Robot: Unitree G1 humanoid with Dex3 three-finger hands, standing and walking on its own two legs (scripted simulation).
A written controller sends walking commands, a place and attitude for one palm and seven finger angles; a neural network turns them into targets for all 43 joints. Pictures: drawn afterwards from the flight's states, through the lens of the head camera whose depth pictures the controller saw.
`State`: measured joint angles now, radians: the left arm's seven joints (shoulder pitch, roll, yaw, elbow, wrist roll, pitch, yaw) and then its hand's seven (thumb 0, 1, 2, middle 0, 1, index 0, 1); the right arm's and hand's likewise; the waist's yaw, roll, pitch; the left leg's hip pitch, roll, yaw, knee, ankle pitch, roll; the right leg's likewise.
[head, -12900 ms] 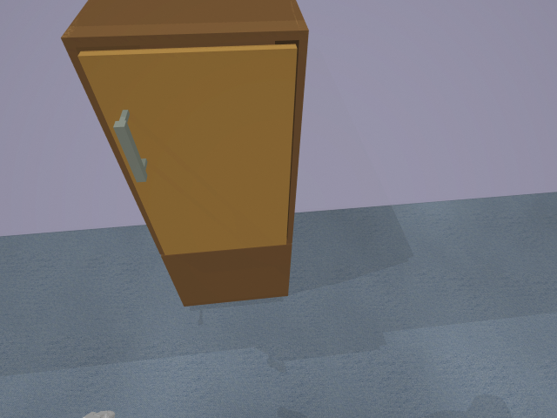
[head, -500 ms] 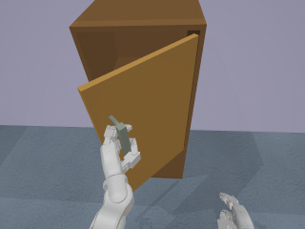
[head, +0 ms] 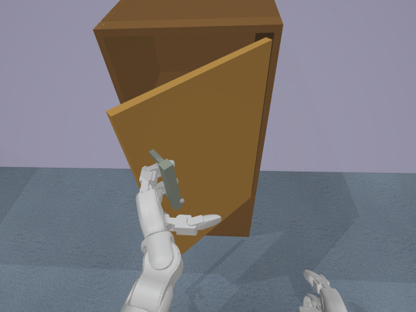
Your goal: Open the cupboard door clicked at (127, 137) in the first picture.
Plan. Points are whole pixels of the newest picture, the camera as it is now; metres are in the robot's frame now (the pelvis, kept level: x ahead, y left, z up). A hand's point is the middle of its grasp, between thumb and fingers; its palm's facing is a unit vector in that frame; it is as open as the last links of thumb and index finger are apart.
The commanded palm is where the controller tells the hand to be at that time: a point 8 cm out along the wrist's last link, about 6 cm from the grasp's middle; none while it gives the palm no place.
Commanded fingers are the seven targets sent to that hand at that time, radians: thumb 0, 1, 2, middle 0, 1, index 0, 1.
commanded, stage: open thumb and fingers to let go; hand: left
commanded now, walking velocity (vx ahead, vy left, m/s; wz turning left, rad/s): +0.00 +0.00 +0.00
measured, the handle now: (166, 180) +0.35 +0.10 +0.08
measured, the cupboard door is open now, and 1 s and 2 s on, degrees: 44 45 45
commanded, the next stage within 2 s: slide the hand sideways off the handle in 0.22 s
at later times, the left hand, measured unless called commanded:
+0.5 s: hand (177, 217) +0.27 +0.07 +0.07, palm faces -0.14 -0.99 -0.03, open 16.1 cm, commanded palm +0.26 +0.11 +0.08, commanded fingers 0.00 -0.50 0.30 -0.15 -0.30 -0.15 -0.30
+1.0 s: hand (157, 234) +0.24 +0.10 +0.08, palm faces -0.06 -1.00 +0.01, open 16.3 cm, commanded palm +0.22 +0.15 +0.08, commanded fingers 0.00 -0.50 0.30 -0.15 -0.30 -0.15 -0.30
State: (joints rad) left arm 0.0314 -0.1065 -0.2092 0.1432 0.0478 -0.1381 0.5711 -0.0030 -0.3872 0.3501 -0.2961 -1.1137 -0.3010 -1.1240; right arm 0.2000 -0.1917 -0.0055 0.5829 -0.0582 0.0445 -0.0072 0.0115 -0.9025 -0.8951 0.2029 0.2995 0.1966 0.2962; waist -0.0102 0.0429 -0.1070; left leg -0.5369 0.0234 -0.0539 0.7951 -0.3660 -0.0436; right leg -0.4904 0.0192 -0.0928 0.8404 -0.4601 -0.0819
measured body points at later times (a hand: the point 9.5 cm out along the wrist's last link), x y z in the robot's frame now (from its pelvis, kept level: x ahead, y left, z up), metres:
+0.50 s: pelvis -0.01 +0.04 +0.00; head +0.00 +0.03 +0.45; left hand +0.28 +0.12 +0.08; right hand +0.15 -0.18 -0.10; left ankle +0.02 +0.17 -0.70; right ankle -0.02 -0.06 -0.70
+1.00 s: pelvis +0.00 +0.04 -0.01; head +0.01 +0.03 +0.44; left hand +0.24 +0.15 +0.08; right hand +0.17 -0.18 -0.08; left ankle +0.02 +0.17 -0.70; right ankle -0.02 -0.06 -0.70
